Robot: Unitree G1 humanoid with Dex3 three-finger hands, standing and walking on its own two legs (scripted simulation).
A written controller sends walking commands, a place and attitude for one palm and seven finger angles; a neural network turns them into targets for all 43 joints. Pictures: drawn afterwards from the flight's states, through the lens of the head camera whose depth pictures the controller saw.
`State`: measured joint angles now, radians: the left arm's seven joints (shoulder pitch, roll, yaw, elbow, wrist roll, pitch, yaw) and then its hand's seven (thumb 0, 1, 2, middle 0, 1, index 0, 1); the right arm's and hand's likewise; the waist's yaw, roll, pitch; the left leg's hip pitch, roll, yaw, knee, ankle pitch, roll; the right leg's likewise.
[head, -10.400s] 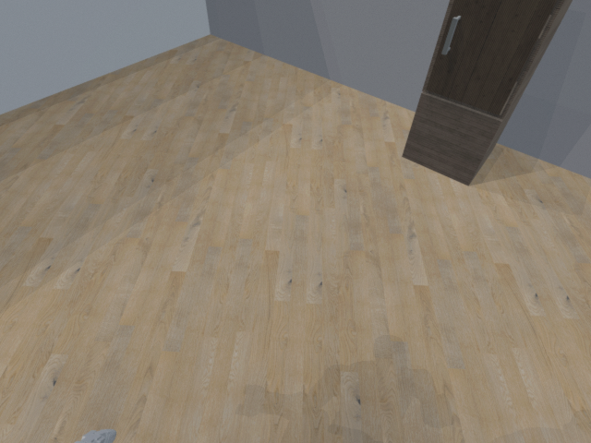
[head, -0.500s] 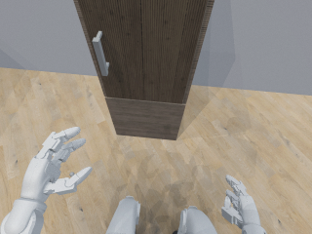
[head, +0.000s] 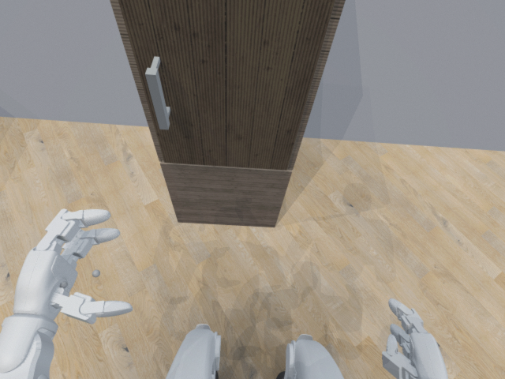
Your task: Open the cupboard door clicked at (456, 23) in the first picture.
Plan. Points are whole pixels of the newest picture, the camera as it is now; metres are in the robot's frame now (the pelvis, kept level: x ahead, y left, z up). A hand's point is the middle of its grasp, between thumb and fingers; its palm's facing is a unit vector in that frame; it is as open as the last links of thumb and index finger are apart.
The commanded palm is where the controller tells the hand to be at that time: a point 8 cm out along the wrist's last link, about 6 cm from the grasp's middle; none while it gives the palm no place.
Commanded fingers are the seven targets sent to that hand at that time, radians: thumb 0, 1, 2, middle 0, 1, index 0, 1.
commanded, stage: raise the hand with hooked fingers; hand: left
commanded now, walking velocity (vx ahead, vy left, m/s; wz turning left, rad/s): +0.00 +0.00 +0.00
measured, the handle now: (160, 95) +0.62 +0.23 +0.03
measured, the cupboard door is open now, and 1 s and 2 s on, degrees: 0 0 0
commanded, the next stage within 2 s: move the hooked fingers beside the handle in 0.94 s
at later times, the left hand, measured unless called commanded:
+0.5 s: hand (75, 244) +0.29 +0.28 +0.03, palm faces +0.02 -1.00 -0.05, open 14.0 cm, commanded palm +0.27 +0.32 +0.04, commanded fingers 0.00 -0.50 0.30 -0.30 -1.20 -0.30 -1.20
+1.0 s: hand (85, 245) +0.29 +0.26 +0.03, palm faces +0.02 -1.00 -0.04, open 14.0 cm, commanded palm +0.27 +0.31 +0.04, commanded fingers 0.00 -0.50 0.30 -0.30 -1.20 -0.30 -1.20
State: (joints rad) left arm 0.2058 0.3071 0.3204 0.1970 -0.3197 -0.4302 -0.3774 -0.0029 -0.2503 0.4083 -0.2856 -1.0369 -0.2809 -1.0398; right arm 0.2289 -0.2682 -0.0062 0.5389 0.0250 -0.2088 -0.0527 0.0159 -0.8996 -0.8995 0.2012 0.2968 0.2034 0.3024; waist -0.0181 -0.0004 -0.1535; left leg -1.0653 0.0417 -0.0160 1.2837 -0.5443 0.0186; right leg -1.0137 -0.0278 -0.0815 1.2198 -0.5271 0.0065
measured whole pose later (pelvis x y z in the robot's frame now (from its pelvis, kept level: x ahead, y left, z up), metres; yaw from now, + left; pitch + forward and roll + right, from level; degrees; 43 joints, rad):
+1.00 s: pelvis +0.01 -0.01 +0.00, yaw +0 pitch +20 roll -3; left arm 0.03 0.39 0.44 0.38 -0.37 -0.39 -0.51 -0.01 -0.50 0.30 -0.30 -1.19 -0.30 -1.20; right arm 0.23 -0.27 0.03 0.53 0.03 -0.16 -0.05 0.01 -0.90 -0.90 0.20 0.30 0.21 0.30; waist -0.02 0.01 -0.16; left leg -1.10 0.05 -0.03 1.30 -0.56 0.00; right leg -1.05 -0.01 -0.09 1.24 -0.54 -0.01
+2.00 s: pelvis +0.00 +0.00 -0.02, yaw -3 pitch +26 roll -4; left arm -0.67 0.63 0.57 1.03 -0.18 -0.43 -0.50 -0.01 -0.50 0.30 -0.30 -1.19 -0.30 -1.20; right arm 0.29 -0.29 0.05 0.60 0.01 -0.03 -0.03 0.01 -0.90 -0.90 0.20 0.30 0.21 0.30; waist -0.12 0.01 -0.14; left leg -1.25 0.07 -0.01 1.36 -0.56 0.02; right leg -1.20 0.00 -0.07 1.28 -0.52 0.01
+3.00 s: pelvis +0.00 +0.01 -0.05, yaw -6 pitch +34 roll -9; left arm -1.07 0.96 0.65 1.17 0.00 -0.26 -0.49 -0.01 -0.50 0.30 -0.30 -1.19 -0.30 -1.20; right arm 0.35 -0.27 0.13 0.57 -0.02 0.10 0.00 0.00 -0.90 -0.90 0.20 0.30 0.21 0.30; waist -0.25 0.02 -0.09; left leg -1.49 0.09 -0.06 1.46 -0.58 0.03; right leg -1.41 0.03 -0.10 1.32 -0.51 0.02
